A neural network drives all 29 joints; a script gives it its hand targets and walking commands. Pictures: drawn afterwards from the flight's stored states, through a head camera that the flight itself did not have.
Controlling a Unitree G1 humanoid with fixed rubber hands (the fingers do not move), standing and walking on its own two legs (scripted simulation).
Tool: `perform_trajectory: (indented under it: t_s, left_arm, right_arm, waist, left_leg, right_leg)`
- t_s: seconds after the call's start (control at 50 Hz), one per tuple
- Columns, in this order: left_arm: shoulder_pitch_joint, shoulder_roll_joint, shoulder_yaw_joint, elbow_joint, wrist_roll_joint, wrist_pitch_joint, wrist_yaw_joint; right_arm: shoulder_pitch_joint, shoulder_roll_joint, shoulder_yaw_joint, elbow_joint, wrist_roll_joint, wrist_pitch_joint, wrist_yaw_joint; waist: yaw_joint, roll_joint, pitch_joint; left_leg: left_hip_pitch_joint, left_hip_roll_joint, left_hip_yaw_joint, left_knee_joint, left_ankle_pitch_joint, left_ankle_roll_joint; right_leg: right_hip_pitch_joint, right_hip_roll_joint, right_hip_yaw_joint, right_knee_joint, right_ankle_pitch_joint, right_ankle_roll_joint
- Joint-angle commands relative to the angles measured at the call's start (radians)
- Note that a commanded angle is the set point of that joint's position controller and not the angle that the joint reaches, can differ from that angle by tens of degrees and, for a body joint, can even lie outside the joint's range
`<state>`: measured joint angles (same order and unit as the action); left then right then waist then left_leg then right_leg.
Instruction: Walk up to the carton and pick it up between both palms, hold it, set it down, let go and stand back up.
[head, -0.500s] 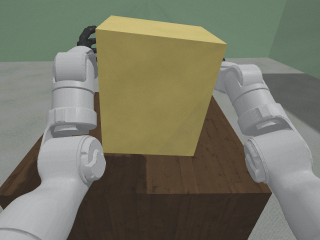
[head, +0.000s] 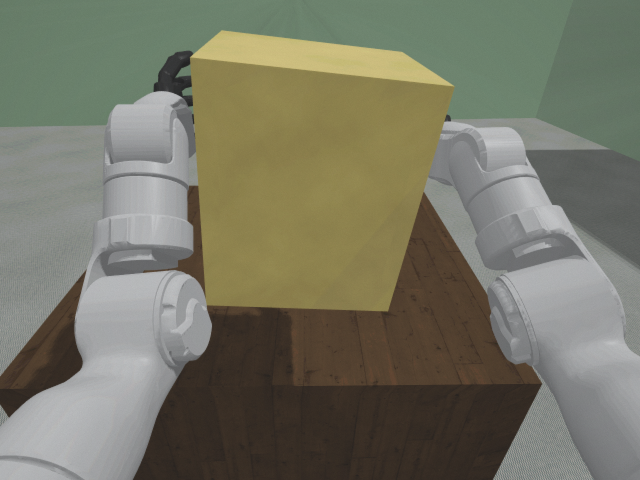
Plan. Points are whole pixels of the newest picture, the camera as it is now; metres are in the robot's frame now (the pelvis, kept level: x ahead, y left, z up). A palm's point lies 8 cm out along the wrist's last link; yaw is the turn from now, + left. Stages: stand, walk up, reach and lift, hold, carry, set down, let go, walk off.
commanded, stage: hold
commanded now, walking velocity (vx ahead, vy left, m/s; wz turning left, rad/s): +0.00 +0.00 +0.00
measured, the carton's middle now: (307, 174) +0.34 +0.00 +0.30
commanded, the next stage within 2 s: set down in 0.18 s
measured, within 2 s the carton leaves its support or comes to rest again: neither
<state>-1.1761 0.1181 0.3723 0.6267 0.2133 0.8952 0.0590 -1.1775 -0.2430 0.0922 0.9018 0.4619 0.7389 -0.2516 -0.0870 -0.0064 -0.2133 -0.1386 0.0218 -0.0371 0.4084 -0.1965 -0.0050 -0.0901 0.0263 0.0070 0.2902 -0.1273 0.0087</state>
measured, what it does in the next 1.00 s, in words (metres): stands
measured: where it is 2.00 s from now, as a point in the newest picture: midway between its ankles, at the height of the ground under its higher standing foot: outside the picture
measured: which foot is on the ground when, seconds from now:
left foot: down 0.00-1.00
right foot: down 0.00-1.00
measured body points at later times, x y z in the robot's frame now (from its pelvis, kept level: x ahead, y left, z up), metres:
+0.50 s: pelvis +0.01 +0.00 +0.00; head -0.10 +0.03 +0.44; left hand +0.41 +0.15 +0.35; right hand +0.39 -0.15 +0.32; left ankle +0.02 +0.12 -0.75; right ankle +0.02 -0.13 -0.75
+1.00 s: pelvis +0.01 +0.01 +0.00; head -0.07 +0.05 +0.44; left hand +0.43 +0.16 +0.33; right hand +0.41 -0.14 +0.27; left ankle +0.02 +0.12 -0.75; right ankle +0.02 -0.13 -0.75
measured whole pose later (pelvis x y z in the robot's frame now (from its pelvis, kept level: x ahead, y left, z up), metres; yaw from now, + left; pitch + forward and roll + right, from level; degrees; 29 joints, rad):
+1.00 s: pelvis +0.01 +0.01 +0.00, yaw +0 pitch -3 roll -2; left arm -1.18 0.12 0.34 0.78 0.21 0.61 0.05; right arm -1.04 -0.14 -0.09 0.94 0.37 0.43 -0.24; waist -0.09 -0.06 -0.15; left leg -0.14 0.02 -0.04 0.41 -0.21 0.00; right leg -0.05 0.03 0.01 0.22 -0.10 0.01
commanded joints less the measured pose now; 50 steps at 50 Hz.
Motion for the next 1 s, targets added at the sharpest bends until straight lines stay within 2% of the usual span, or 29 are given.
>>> perform_trajectory:
  t_s: [0.0,0.04,0.1,0.16,0.18,0.2,0.22,0.28,0.3,0.32,0.34,0.38,0.4,0.44,0.46,0.56,0.58,0.68,0.7,0.72,0.78,0.8,0.82,0.84,0.88,0.9,0.92,0.94,0.98]
  left_arm:
    - [-0.766,-0.726,-0.306,-0.027,-0.182,-0.075,-0.114]
    - [-0.756,-0.717,-0.295,-0.042,-0.175,-0.077,-0.114]
    - [-0.715,-0.699,-0.265,-0.006,-0.157,-0.069,-0.115]
    - [-0.717,-0.714,-0.300,-0.046,-0.179,-0.067,-0.119]
    - [-0.862,-0.658,-0.270,-0.043,-0.214,-0.123,-0.140]
    - [-0.839,-0.667,-0.295,-0.053,-0.212,-0.136,-0.138]
    - [-0.859,-0.641,-0.264,-0.040,-0.204,-0.164,-0.142]
    - [-0.832,-0.599,-0.233,0.043,-0.171,-0.233,-0.160]
    - [-0.794,-0.600,-0.241,0.076,-0.175,-0.249,-0.163]
    - [-0.776,-0.586,-0.220,0.098,-0.159,-0.260,-0.172]
    - [-0.775,-0.573,-0.212,0.094,-0.150,-0.270,-0.177]
    - [-0.764,-0.533,-0.174,0.122,-0.126,-0.292,-0.183]
    - [-0.764,-0.544,-0.198,0.096,-0.140,-0.303,-0.185]
    - [-0.759,-0.543,-0.195,0.072,-0.137,-0.310,-0.184]
    - [-0.766,-0.558,-0.229,0.021,-0.144,-0.314,-0.179]
    - [-0.687,-0.611,-0.313,0.024,-0.170,-0.309,-0.171]
    - [-0.704,-0.644,-0.358,-0.023,-0.180,-0.313,-0.167]
    - [-0.665,-0.689,-0.390,-0.002,-0.179,-0.309,-0.168]
    - [-0.634,-0.690,-0.386,0.055,-0.170,-0.306,-0.175]
    - [-0.640,-0.699,-0.387,0.059,-0.165,-0.311,-0.175]
    - [-0.669,-0.711,-0.396,0.035,-0.186,-0.330,-0.178]
    - [-0.627,-0.729,-0.434,0.037,-0.200,-0.328,-0.176]
    - [-0.627,-0.708,-0.410,0.065,-0.192,-0.324,-0.179]
    - [-0.615,-0.692,-0.367,0.106,-0.179,-0.333,-0.185]
    - [-0.586,-0.675,-0.331,0.127,-0.139,-0.329,-0.190]
    - [-0.577,-0.678,-0.340,0.099,-0.160,-0.333,-0.189]
    - [-0.602,-0.676,-0.352,0.090,-0.165,-0.343,-0.194]
    - [-0.604,-0.662,-0.338,0.092,-0.161,-0.347,-0.197]
    - [-0.600,-0.668,-0.355,0.088,-0.166,-0.356,-0.203]
  right_arm:
    - [-1.192,0.711,0.036,-0.460,0.188,-0.125,0.135]
    - [-1.126,0.705,0.028,-0.412,0.183,-0.119,0.137]
    - [-1.166,0.710,0.059,-0.433,0.199,-0.121,0.134]
    - [-1.176,0.719,0.083,-0.489,0.215,-0.131,0.131]
    - [-1.191,0.678,-0.036,-0.385,0.143,-0.158,0.125]
    - [-1.176,0.685,-0.021,-0.402,0.141,-0.173,0.124]
    - [-1.198,0.698,-0.006,-0.375,0.117,-0.192,0.127]
    - [-1.146,0.665,-0.068,-0.338,0.013,-0.260,0.132]
    - [-1.097,0.666,-0.079,-0.312,-0.004,-0.272,0.128]
    - [-1.070,0.662,-0.080,-0.280,-0.017,-0.277,0.127]
    - [-0.995,0.653,-0.104,-0.230,-0.038,-0.277,0.123]
    - [-1.008,0.661,-0.100,-0.220,-0.060,-0.292,0.122]
    - [-0.973,0.675,-0.095,-0.226,-0.065,-0.294,0.120]
    - [-0.978,0.667,-0.067,-0.230,-0.044,-0.304,0.116]
    - [-0.991,0.680,-0.039,-0.290,-0.026,-0.318,0.113]
    - [-1.008,0.663,0.006,-0.376,-0.008,-0.342,0.098]
    - [-0.997,0.672,0.014,-0.403,-0.003,-0.345,0.090]
    - [-0.979,0.655,-0.013,-0.394,-0.025,-0.364,0.088]
    - [-1.009,0.625,-0.038,-0.424,-0.046,-0.374,0.088]
    - [-0.998,0.622,-0.052,-0.392,-0.059,-0.381,0.090]
    - [-0.987,0.651,-0.051,-0.404,-0.078,-0.399,0.080]
    - [-0.984,0.638,-0.046,-0.451,-0.074,-0.401,0.078]
    - [-0.976,0.631,-0.054,-0.408,-0.079,-0.393,0.077]
    - [-0.979,0.637,-0.068,-0.385,-0.097,-0.398,0.080]
    - [-0.947,0.632,-0.073,-0.357,-0.108,-0.397,0.085]
    - [-0.956,0.642,-0.049,-0.405,-0.097,-0.406,0.084]
    - [-0.938,0.642,-0.062,-0.381,-0.112,-0.406,0.080]
    - [-0.934,0.655,-0.058,-0.373,-0.110,-0.406,0.079]
    - [-0.935,0.663,-0.070,-0.401,-0.128,-0.414,0.074]
  waist:
    - [0.067,0.071,-0.356]
    - [0.059,0.073,-0.312]
    - [0.077,0.050,-0.323]
    - [0.085,0.047,-0.401]
    - [0.000,0.018,-0.350]
    - [0.003,0.033,-0.378]
    - [0.022,0.023,-0.374]
    - [-0.003,0.006,-0.329]
    - [-0.029,-0.007,-0.284]
    - [-0.022,-0.023,-0.241]
    - [-0.046,0.004,-0.223]
    - [-0.023,-0.031,-0.202]
    - [-0.036,-0.035,-0.242]
    - [-0.036,-0.010,-0.230]
    - [-0.029,-0.003,-0.280]
    - [-0.054,0.031,-0.336]
    - [-0.070,0.067,-0.360]
    - [-0.088,0.139,-0.313]
    - [-0.101,0.119,-0.284]
    - [-0.111,0.145,-0.265]
    - [-0.116,0.124,-0.300]
    - [-0.130,0.120,-0.303]
    - [-0.135,0.122,-0.299]
    - [-0.119,0.089,-0.261]
    - [-0.110,0.091,-0.210]
    - [-0.099,0.072,-0.259]
    - [-0.126,0.083,-0.270]
    - [-0.115,0.081,-0.259]
    - [-0.139,0.068,-0.294]
  left_leg:
    - [-0.033,-0.042,-0.021,-0.056,0.122,-0.024]
    - [-0.025,-0.044,-0.023,-0.070,0.125,-0.035]
    - [-0.012,-0.052,-0.016,-0.049,0.168,-0.027]
    - [0.022,-0.056,-0.004,-0.030,0.230,-0.032]
    - [0.058,-0.066,-0.007,-0.057,0.209,-0.017]
    - [0.092,-0.070,-0.007,-0.049,0.240,-0.016]
    - [0.097,-0.072,-0.005,-0.046,0.245,-0.015]
    - [0.100,-0.071,-0.004,-0.069,0.146,-0.016]
    - [0.099,-0.071,-0.001,-0.073,0.140,-0.013]
    - [0.102,-0.070,0.004,-0.083,0.124,-0.005]
    - [0.110,-0.078,0.014,-0.085,0.125,-0.014]
    - [0.099,-0.075,0.023,-0.098,0.111,0.000]
    - [0.106,-0.083,0.018,-0.097,0.137,-0.005]
    - [0.117,-0.092,0.026,-0.081,0.213,-0.016]
    - [0.139,-0.090,0.019,-0.067,0.248,-0.022]
    - [0.196,-0.088,0.008,-0.040,0.350,-0.044]
    - [0.222,-0.087,0.003,-0.021,0.393,-0.056]
    - [0.259,-0.077,0.001,-0.011,0.393,-0.077]
    - [0.247,-0.068,-0.004,-0.017,0.360,-0.081]
    - [0.252,-0.067,-0.001,-0.023,0.345,-0.084]
    - [0.253,-0.074,0.001,-0.009,0.342,-0.076]
    - [0.261,-0.068,-0.005,-0.006,0.366,-0.080]
    - [0.256,-0.071,-0.005,-0.019,0.349,-0.074]
    - [0.235,-0.073,0.002,-0.030,0.311,-0.065]
    - [0.197,-0.076,0.010,-0.050,0.261,-0.060]
    - [0.207,-0.075,0.015,-0.037,0.305,-0.056]
    - [0.216,-0.081,0.012,-0.026,0.325,-0.061]
    - [0.199,-0.083,0.019,-0.039,0.299,-0.055]
    - [0.208,-0.082,0.016,-0.044,0.290,-0.055]
  right_leg:
    - [0.035,0.094,0.018,-0.015,0.027,0.012]
    - [0.035,0.099,0.017,-0.021,0.025,0.013]
    - [0.042,0.092,0.024,-0.030,0.054,0.020]
    - [0.062,0.099,0.020,-0.023,0.093,0.022]
    - [0.037,0.096,0.011,-0.047,0.080,0.009]
    - [0.040,0.091,0.014,-0.046,0.123,0.007]
    - [0.050,0.084,0.010,-0.054,0.126,0.014]
    - [0.044,0.066,0.002,-0.068,0.077,0.010]
    - [0.042,0.065,-0.003,-0.075,0.081,0.014]
    - [0.047,0.059,-0.002,-0.079,0.078,0.018]
    - [0.061,0.057,-0.003,-0.082,0.078,0.020]
    - [0.081,0.056,-0.003,-0.088,0.061,0.027]
    - [0.113,0.053,-0.002,-0.081,0.107,0.033]
    - [0.134,0.058,-0.008,-0.070,0.189,0.039]
    - [0.150,0.061,-0.009,-0.061,0.215,0.039]
    - [0.165,0.067,-0.023,-0.058,0.291,0.028]
    - [0.161,0.073,-0.027,-0.046,0.298,0.024]
    - [0.095,0.075,-0.035,-0.070,0.224,0.002]
    - [0.081,0.077,-0.044,-0.079,0.181,-0.006]
    - [0.073,0.077,-0.042,-0.086,0.164,-0.009]
    - [0.100,0.071,-0.039,-0.083,0.194,-0.001]
    - [0.092,0.076,-0.044,-0.080,0.218,-0.002]
    - [0.098,0.069,-0.040,-0.080,0.214,0.000]
    - [0.101,0.068,-0.036,-0.091,0.186,0.002]
    - [0.108,0.064,-0.036,-0.093,0.154,0.001]
    - [0.137,0.068,-0.031,-0.081,0.215,0.006]
    - [0.145,0.066,-0.030,-0.081,0.238,0.007]
    - [0.154,0.060,-0.022,-0.080,0.240,0.009]
    - [0.169,0.058,-0.029,-0.073,0.266,0.015]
